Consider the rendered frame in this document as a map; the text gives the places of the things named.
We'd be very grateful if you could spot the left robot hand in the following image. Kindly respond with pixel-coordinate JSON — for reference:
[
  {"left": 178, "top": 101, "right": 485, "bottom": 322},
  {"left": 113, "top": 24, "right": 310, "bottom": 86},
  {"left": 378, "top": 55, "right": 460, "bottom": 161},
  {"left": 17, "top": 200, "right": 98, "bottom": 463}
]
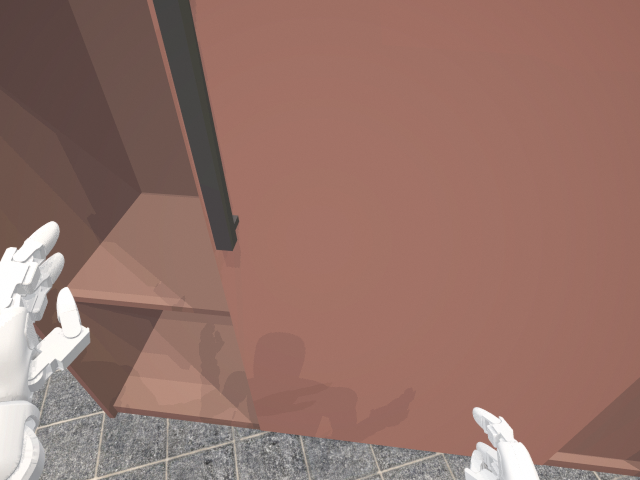
[{"left": 0, "top": 221, "right": 90, "bottom": 403}]

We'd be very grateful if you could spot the robot left forearm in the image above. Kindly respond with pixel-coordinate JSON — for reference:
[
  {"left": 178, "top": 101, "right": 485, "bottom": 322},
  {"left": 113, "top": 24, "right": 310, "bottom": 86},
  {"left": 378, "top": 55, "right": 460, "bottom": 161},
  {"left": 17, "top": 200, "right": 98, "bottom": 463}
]
[{"left": 0, "top": 401, "right": 45, "bottom": 480}]

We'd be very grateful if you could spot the handle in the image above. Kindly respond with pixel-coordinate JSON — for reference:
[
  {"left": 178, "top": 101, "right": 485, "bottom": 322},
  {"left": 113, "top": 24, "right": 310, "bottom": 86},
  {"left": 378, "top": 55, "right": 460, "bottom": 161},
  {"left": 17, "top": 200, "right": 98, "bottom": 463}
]
[{"left": 153, "top": 0, "right": 239, "bottom": 251}]

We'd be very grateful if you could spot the wardrobe door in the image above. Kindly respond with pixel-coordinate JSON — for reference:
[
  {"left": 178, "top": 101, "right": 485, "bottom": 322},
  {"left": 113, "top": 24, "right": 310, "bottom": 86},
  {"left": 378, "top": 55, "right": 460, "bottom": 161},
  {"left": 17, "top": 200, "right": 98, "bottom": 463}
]
[
  {"left": 147, "top": 0, "right": 640, "bottom": 465},
  {"left": 558, "top": 377, "right": 640, "bottom": 462}
]

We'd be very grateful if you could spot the right robot hand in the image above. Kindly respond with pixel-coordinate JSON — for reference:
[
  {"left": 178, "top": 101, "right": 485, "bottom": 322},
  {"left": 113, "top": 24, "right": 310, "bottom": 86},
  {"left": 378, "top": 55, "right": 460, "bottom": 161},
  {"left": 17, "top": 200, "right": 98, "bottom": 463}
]
[{"left": 465, "top": 407, "right": 540, "bottom": 480}]

